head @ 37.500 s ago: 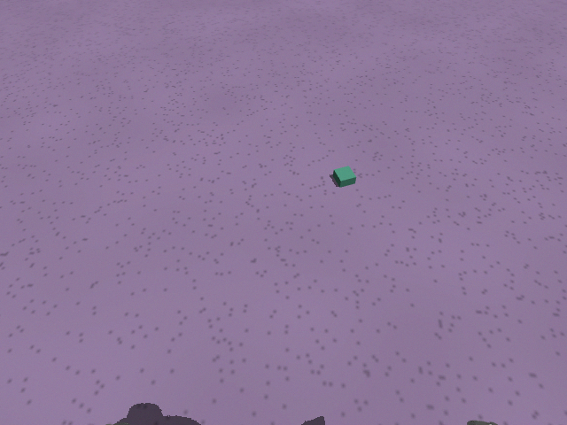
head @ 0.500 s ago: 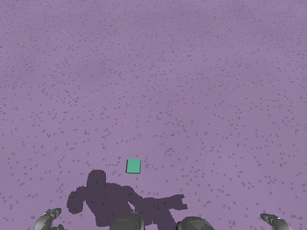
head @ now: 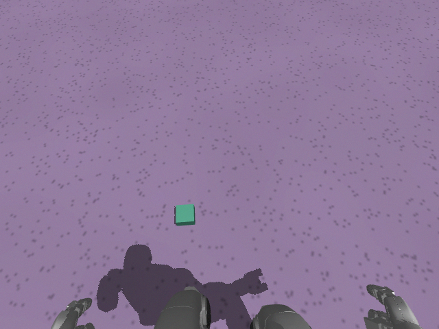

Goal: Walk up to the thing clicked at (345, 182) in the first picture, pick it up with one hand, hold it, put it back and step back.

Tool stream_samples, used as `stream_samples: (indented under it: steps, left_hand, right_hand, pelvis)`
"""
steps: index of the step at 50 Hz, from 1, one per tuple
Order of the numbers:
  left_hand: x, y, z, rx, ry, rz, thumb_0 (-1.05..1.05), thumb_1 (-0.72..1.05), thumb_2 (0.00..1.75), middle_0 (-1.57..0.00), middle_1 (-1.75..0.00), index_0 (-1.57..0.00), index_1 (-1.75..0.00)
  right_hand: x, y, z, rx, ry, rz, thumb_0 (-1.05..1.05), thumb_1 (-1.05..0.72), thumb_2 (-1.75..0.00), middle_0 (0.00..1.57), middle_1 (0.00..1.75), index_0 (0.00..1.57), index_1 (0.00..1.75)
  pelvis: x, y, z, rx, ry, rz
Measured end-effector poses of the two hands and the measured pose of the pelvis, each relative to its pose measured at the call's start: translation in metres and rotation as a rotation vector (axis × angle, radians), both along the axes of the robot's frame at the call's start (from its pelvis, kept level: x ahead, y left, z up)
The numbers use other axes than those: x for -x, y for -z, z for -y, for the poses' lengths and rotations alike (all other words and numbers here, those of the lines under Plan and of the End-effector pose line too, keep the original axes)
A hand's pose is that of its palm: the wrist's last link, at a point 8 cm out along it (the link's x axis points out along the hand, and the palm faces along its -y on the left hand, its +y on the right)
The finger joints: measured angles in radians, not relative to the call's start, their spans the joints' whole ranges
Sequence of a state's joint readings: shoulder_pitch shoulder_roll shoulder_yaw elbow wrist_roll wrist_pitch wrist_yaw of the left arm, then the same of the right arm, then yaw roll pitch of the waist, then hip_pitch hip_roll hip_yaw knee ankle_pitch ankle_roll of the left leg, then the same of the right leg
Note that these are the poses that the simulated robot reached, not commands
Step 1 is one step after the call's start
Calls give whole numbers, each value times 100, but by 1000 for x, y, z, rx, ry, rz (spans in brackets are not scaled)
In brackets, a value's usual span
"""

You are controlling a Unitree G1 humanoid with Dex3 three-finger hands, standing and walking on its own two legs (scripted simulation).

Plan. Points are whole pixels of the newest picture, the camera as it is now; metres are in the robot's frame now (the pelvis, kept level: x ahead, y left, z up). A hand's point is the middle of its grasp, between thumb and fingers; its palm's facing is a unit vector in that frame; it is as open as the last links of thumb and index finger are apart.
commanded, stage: step back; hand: left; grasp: from above
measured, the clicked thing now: (185, 214) +0.57 +0.19 -0.73
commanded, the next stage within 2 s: none
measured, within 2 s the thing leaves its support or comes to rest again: neither
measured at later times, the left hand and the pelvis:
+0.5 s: hand out of the picture -0.03 +0.28 -0.14, palm faces +0.05 -0.93 -0.37, open 7.3 cm; pelvis -0.14 +0.00 +0.02, yaw +3 degrees
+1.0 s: hand out of the picture -0.20 +0.25 -0.13, palm faces +0.05 -0.90 -0.43, open 7.3 cm; pelvis -0.31 -0.03 +0.00, yaw +5 degrees
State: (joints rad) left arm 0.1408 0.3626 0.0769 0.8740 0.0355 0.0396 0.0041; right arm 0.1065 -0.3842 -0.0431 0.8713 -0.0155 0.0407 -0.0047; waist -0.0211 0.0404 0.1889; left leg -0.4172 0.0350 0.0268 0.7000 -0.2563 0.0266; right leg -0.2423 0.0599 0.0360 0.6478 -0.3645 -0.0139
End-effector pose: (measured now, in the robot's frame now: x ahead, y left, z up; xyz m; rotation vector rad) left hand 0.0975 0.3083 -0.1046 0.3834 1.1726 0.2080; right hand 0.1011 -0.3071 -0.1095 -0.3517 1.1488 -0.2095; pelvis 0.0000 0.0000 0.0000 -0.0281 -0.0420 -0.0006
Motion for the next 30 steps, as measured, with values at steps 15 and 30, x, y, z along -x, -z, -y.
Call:
stream_samples:
  steps: [15,30]
  left_hand:
    - [68,-14,-9,-5,-39,127,1,90,89,-20,-30,-21,-30]
    - [185,-2,-2,16,-54,7,1,91,89,-20,-30,-21,-30]
  right_hand:
    - [89,-5,2,43,-64,-93,0,-91,-90,20,30,21,30]
    - [150,-30,0,46,-77,48,0,-90,-90,20,30,21,30]
  pelvis:
    - [79,-3,-3,-25,-82,-17]
    - [172,-12,8,-8,-19,-8]
